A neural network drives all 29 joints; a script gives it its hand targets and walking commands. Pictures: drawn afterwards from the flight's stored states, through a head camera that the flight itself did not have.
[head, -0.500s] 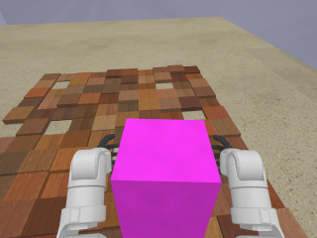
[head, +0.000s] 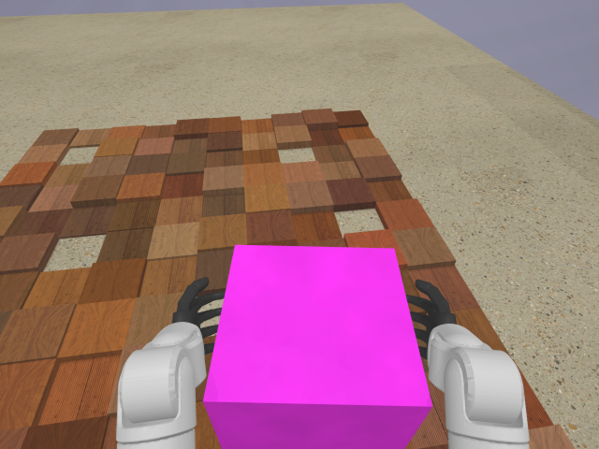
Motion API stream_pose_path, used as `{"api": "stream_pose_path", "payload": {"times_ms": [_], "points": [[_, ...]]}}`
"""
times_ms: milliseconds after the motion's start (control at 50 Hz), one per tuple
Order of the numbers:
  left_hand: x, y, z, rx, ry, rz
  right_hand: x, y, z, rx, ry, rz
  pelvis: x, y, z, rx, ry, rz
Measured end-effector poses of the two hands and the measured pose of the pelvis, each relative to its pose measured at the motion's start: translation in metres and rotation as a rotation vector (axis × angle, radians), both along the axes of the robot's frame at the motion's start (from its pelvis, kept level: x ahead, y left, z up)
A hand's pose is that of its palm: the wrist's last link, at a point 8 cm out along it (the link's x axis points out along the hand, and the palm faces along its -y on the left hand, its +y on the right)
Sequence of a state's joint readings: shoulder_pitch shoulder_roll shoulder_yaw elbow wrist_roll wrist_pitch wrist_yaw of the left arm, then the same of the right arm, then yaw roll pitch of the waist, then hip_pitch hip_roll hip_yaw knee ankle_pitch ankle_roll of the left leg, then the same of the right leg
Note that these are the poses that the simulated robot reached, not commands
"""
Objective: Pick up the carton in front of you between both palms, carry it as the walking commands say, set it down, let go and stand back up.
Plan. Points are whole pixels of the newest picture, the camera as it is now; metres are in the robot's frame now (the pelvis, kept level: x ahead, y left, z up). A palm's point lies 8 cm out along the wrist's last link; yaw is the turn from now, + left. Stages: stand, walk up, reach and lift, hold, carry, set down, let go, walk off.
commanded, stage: carry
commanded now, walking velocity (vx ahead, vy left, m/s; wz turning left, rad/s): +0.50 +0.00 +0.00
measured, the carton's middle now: (311, 364) +0.27 +0.00 +0.01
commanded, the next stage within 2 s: none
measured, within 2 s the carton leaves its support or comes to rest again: neither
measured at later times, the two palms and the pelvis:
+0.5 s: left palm (218, 198) +0.54 +0.15 +0.08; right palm (383, 187) +0.57 -0.15 +0.08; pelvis +0.30 -0.02 +0.01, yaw +3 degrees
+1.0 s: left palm (232, 101) +0.93 +0.17 +0.10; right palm (351, 99) +0.93 -0.13 +0.09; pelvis +0.63 +0.00 -0.03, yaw +4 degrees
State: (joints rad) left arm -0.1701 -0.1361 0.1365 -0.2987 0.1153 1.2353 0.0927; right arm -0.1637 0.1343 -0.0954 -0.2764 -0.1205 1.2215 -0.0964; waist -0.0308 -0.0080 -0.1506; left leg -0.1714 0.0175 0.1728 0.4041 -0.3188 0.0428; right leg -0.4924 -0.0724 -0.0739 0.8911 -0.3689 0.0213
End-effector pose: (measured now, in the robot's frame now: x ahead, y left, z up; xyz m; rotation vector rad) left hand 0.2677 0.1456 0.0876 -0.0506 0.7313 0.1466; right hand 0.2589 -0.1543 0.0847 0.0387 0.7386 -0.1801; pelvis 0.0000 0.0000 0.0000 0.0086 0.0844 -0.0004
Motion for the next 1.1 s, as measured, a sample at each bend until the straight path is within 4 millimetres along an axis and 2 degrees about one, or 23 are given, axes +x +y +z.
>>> {"api": "stream_pose_path", "payload": {"times_ms": [100,200,300,380,460,560,660,720,860,960,1060,1100], "points": [[0.063,-0.014,0.002,0.011,-0.033,-0.025,0.06,-0.014,0.003,0.007,-0.032,-0.021,0.063,-0.009,-0.005,0.001,-0.012,0.006],[0.131,-0.024,-0.013,0.039,-0.035,0.003,0.138,-0.024,-0.017,0.025,-0.035,0.015,0.136,-0.027,-0.024,-0.026,-0.046,0.037],[0.169,-0.017,-0.028,0.041,0.075,0.063,0.198,-0.017,-0.029,0.034,0.074,0.07,0.186,-0.036,-0.009,-0.016,-0.028,0.061],[0.203,-0.009,-0.022,0.041,0.087,0.1,0.242,-0.007,-0.025,0.024,0.086,0.114,0.226,-0.036,0.003,-0.004,-0.014,0.065],[0.249,-0.001,-0.011,0.033,0.043,0.107,0.289,0.001,-0.013,0.015,0.042,0.121,0.272,-0.029,0.008,-0.002,-0.005,0.062],[0.323,0.012,0.004,0.013,-0.044,0.082,0.354,0.012,0.007,0.002,-0.046,0.091,0.341,-0.012,0.002,-0.021,-0.015,0.057],[0.411,0.031,0.012,-0.028,-0.136,0.057,0.431,0.032,0.025,-0.019,-0.137,0.05,0.419,0.014,-0.014,-0.01,-0.029,0.047],[0.46,0.041,0.017,-0.028,-0.134,0.037,0.474,0.041,0.029,-0.01,-0.135,0.024,0.454,0.027,-0.015,-0.003,-0.02,0.019],[0.56,0.034,0.023,-0.057,-0.083,0.009,0.559,0.034,0.034,-0.006,-0.085,-0.028,0.531,0.029,-0.003,-0.013,0.008,0.019],[0.632,0.024,0.016,-0.019,-0.087,0.018,0.638,0.024,0.021,-0.003,-0.087,0.01,0.597,0.014,-0.017,0.003,-0.001,0.051],[0.701,0.016,-0.007,0.059,-0.058,0.087,0.738,0.017,-0.013,-0.002,-0.062,0.141,0.674,-0.017,-0.048,0.041,-0.062,0.087],[0.725,0.015,-0.018,0.093,-0.023,0.118,0.775,0.018,-0.027,0.0,-0.031,0.197,0.699,-0.028,-0.054,0.024,-0.072,0.07]]}}
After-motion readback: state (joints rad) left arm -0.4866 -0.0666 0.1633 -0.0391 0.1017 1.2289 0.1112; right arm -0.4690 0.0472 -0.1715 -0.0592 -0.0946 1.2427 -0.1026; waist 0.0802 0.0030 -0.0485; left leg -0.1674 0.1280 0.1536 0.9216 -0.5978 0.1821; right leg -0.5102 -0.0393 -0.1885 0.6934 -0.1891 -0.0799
